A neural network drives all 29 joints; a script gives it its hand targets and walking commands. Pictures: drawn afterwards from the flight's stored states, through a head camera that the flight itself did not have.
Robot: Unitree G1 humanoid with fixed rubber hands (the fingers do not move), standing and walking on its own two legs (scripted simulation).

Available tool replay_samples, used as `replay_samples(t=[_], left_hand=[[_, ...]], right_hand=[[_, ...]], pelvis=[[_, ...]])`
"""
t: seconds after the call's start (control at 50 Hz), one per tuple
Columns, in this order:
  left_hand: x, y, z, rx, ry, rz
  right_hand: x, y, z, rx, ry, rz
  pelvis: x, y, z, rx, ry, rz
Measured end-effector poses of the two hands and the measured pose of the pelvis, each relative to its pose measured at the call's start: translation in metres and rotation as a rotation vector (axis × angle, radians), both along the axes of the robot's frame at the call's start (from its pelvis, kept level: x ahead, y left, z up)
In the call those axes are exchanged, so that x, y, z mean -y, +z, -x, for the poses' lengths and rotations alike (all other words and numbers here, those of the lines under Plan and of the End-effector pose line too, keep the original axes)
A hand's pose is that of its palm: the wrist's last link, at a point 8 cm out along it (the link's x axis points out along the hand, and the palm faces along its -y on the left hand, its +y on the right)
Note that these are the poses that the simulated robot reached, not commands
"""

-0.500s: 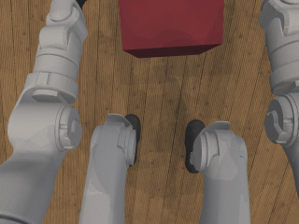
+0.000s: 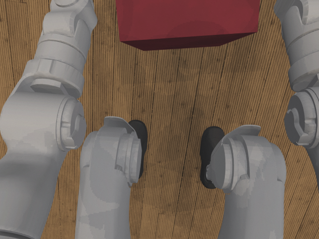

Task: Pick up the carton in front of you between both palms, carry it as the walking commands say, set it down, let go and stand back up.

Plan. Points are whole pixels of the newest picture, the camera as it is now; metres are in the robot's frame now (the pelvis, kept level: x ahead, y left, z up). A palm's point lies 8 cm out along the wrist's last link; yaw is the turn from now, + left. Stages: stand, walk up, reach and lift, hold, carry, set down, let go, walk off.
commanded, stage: reach and lift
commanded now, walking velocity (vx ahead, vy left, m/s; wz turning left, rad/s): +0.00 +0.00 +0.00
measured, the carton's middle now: out of the picture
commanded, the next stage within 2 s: none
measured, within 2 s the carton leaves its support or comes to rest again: leaves its support in 0.62 s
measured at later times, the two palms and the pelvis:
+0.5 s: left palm out of the picture +0.55 +0.16 -0.17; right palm out of the picture +0.57 -0.15 -0.17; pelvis -0.01 +0.00 +0.00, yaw +0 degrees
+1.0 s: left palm out of the picture +0.50 +0.14 +0.02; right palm out of the picture +0.51 -0.16 +0.02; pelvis -0.02 +0.01 +0.08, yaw -2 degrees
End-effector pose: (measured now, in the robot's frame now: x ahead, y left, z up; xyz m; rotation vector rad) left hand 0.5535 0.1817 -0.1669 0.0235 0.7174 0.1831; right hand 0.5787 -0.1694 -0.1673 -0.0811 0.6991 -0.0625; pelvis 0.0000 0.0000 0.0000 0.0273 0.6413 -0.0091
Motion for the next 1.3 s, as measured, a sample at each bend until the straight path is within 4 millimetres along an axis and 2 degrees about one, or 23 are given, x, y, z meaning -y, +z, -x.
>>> replay_samples(t=[0.16, 0.26, 0.5, 0.62, 0.7, 0.86, 0.94, 1.02, 1.12, 1.3], left_hand=[[0.007, 0.0, 0.007, -0.011, -0.015, 0.011], [0.025, -0.001, 0.004, -0.004, -0.035, 0.031], [0.022, -0.002, 0.002, -0.01, -0.044, 0.065], [0.023, 0.009, -0.001, -0.015, -0.023, 0.041], [0.026, 0.038, 0.005, 0.013, 0.021, 0.025], [0.037, 0.128, 0.027, 0.044, 0.005, 0.063], [0.04, 0.164, 0.041, 0.019, -0.008, 0.055], [0.036, 0.189, 0.052, 0.013, -0.008, 0.047], [0.031, 0.211, 0.057, 0.025, -0.002, 0.048], [0.034, 0.255, 0.063, 0.039, -0.01, 0.056]], right_hand=[[-0.006, 0.0, 0.008, -0.019, 0.009, -0.009], [-0.02, -0.002, 0.008, -0.016, 0.028, -0.02], [-0.02, -0.002, 0.007, -0.032, 0.038, -0.043], [-0.023, 0.002, 0.012, -0.033, 0.017, -0.039], [-0.025, 0.029, 0.02, -0.006, -0.017, -0.034], [-0.014, 0.129, 0.048, 0.023, -0.079, -0.058], [-0.012, 0.166, 0.062, -0.001, -0.082, -0.055], [-0.015, 0.191, 0.071, -0.008, -0.072, -0.049], [-0.02, 0.213, 0.075, 0.004, -0.065, -0.048], [-0.017, 0.255, 0.085, 0.018, -0.083, -0.059]], pelvis=[[0.0, 0.005, 0.005, -0.008, 0.0, 0.001], [0.0, 0.007, 0.01, 0.012, -0.002, 0.001], [0.002, -0.004, 0.006, 0.041, -0.008, 0.0], [0.002, -0.004, 0.0, 0.003, -0.005, 0.003], [0.001, 0.005, -0.001, -0.008, -0.01, 0.005], [-0.006, 0.042, 0.004, -0.08, -0.02, 0.014], [-0.008, 0.067, 0.011, -0.099, -0.028, 0.012], [-0.008, 0.087, 0.017, -0.111, -0.029, 0.009], [-0.008, 0.106, 0.02, -0.121, -0.023, 0.012], [-0.008, 0.139, 0.009, -0.122, -0.019, 0.019]])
